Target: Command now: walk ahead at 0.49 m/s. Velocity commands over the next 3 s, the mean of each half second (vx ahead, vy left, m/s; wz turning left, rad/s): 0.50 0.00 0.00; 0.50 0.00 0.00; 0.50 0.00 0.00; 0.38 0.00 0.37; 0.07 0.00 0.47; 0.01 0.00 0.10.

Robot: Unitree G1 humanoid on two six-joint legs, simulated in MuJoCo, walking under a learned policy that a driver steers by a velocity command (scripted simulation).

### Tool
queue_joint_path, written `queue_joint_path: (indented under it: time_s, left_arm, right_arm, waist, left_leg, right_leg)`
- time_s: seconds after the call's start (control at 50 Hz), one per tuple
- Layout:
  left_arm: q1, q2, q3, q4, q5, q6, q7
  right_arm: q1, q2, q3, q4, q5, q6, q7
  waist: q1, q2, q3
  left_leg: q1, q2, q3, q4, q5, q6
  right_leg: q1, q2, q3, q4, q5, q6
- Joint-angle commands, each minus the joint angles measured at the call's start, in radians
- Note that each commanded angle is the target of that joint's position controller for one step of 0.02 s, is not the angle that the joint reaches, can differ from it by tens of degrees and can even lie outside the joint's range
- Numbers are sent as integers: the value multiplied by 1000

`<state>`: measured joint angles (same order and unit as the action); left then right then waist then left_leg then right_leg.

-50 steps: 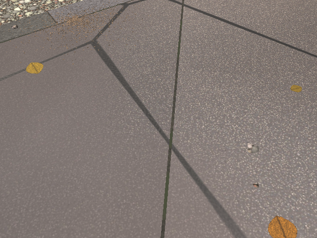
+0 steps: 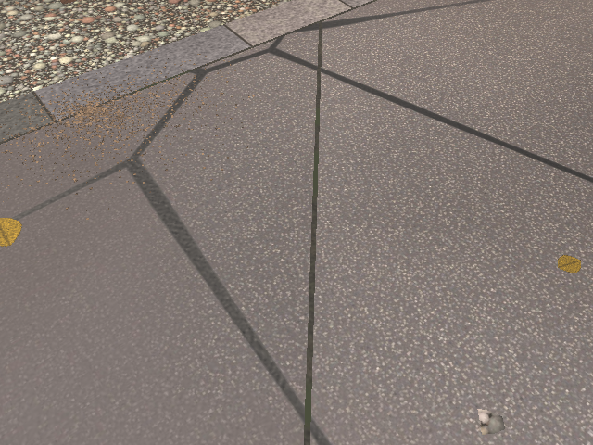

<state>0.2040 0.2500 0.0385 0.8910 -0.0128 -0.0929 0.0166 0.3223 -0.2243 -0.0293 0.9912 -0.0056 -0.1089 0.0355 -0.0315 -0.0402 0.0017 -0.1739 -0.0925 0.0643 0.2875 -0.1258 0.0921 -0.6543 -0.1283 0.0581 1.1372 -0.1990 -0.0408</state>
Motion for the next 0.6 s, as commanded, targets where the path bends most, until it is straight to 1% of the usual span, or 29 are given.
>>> queue_joint_path:
  time_s: [0.02,0.06,0.12,0.18,0.22,0.24,0.26,0.28,0.3,0.32,0.34,0.36,0.38,0.4,0.42,0.44,0.46,0.48,0.5,0.52,0.56,0.6]
  left_arm:
    - [33,44,13,-43,12,5,7]
    - [-50,36,10,-67,9,-3,2]
    - [-157,28,5,-92,0,-8,-10]
    - [-236,34,1,-123,-9,-12,-29]
    - [-253,48,4,-140,-10,-20,-42]
    - [-235,60,8,-141,-10,-25,-47]
    - [-189,76,15,-133,-9,-29,-49]
    - [-85,106,33,-104,-7,-32,-47]
    - [107,167,62,-48,-5,-34,-40]
    - [272,283,89,-21,16,-30,-35]
    - [308,251,80,-6,12,-25,-41]
    - [238,173,55,-19,6,-28,-42]
    - [143,131,41,-43,6,-26,-40]
    - [64,103,31,-55,9,-25,-45]
    - [27,75,23,-59,14,-27,-49]
    - [21,63,19,-50,18,-27,-53]
    - [36,66,20,-38,18,-30,-54]
    - [55,78,24,-24,17,-33,-52]
    - [73,94,28,-14,18,-34,-48]
    - [91,106,32,-5,18,-32,-42]
    - [124,111,32,10,17,-25,-30]
    - [145,114,31,20,13,-18,-21]
  right_arm:
    - [-38,-131,-21,-54,1,-17,-20]
    - [3,-144,-23,-48,8,-9,-31]
    - [60,-165,-27,-31,20,-1,-36]
    - [108,-168,-29,-10,26,11,-37]
    - [115,-174,-34,-3,26,21,-39]
    - [108,-181,-37,-2,27,26,-41]
    - [91,-189,-40,-6,27,32,-41]
    - [68,-185,-37,-12,24,37,-41]
    - [59,-151,-24,-25,12,39,-40]
    - [134,-60,7,-53,0,24,-35]
    - [172,-25,20,-40,18,-3,-29]
    - [94,-142,-9,-54,42,-21,-25]
    - [12,-165,-15,-80,51,-28,-25]
    - [-28,-152,-18,-85,39,-24,-31]
    - [-32,-143,-25,-86,26,-11,-36]
    - [-13,-119,-25,-81,23,4,-37]
    - [4,-96,-23,-75,22,16,-38]
    - [6,-87,-24,-76,21,24,-39]
    - [-17,-89,-26,-86,18,29,-41]
    - [-55,-92,-29,-100,15,31,-42]
    - [-135,-87,-31,-127,10,30,-41]
    - [-204,-75,-28,-147,11,26,-36]
  waist:
    - [46,80,54]
    - [17,77,53]
    - [-23,83,58]
    - [-49,91,79]
    - [-42,97,82]
    - [-26,104,73]
    - [5,116,49]
    - [65,114,-10]
    - [141,83,-134]
    - [150,-119,-306]
    - [139,-264,-394]
    - [135,-165,-271]
    - [110,-100,-170]
    - [77,-23,-100]
    - [47,-23,-62]
    - [25,-37,-47]
    - [15,-38,-39]
    - [7,-31,-27]
    - [6,-23,-13]
    - [12,-13,1]
    - [29,-9,17]
    - [46,-17,30]
  left_leg:
    - [-96,280,-212,-204,68,170]
    - [-48,272,-189,-198,85,147]
    - [15,271,-161,-184,75,123]
    - [111,308,-170,-141,58,118]
    - [172,339,-184,-98,70,107]
    - [190,349,-190,-70,102,99]
    - [195,348,-185,-19,196,87]
    - [182,312,-152,106,365,66]
    - [83,249,-99,341,411,35]
    - [-275,121,-20,748,102,-34]
    - [-515,25,-118,970,-418,-51]
    - [-610,94,-189,1063,-384,-28]
    - [-615,149,-162,1048,-289,-14]
    - [-571,191,-140,985,-208,-19]
    - [-518,222,-141,918,-155,-23]
    - [-466,233,-138,885,-124,-29]
    - [-444,233,-128,866,-107,-35]
    - [-451,235,-123,843,-88,-42]
    - [-480,237,-121,810,-55,-50]
    - [-517,240,-120,762,-14,-58]
    - [-569,239,-117,651,75,-71]
    - [-558,228,-104,526,167,-73]
  right_leg:
    - [-31,-42,1,-139,153,28]
    - [-36,-26,-12,-296,248,31]
    - [4,13,-44,-464,305,39]
    - [-3,28,-46,-553,257,30]
    - [8,37,-45,-597,184,5]
    - [44,47,-51,-617,144,-9]
    - [119,67,-69,-636,113,-25]
    - [265,102,-97,-659,101,-47]
    - [528,74,-61,-642,122,-88]
    - [935,-185,310,-657,84,-219]
    - [1073,-291,677,-821,-38,-307]
    - [973,-258,589,-839,-73,-254]
    - [832,-221,430,-849,-7,-215]
    - [688,-176,318,-886,81,-196]
    - [597,-134,240,-921,128,-177]
    - [539,-109,194,-952,150,-171]
    - [510,-96,160,-971,193,-178]
    - [497,-91,130,-984,241,-185]
    - [498,-90,109,-995,279,-190]
    - [510,-92,95,-1002,307,-192]
    - [537,-88,68,-1012,326,-185]
    - [543,-69,31,-1022,302,-167]
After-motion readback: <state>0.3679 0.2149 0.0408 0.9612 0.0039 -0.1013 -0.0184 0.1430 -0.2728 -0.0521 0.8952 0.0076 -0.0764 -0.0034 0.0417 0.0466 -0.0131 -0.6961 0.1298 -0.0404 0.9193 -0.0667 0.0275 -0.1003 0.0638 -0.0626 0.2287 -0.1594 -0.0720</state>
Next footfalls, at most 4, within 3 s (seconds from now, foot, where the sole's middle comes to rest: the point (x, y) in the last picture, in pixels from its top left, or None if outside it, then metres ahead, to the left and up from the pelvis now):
0.30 right None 0.34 -0.17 -0.78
0.86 left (268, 390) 0.65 0.07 -0.78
1.44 right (352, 279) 0.97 -0.16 -0.78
1.98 left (264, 219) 1.20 0.08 -0.78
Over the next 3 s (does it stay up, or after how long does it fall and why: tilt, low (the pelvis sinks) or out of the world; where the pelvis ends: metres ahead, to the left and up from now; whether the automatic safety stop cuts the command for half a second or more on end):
stays up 1.15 -0.03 -0.01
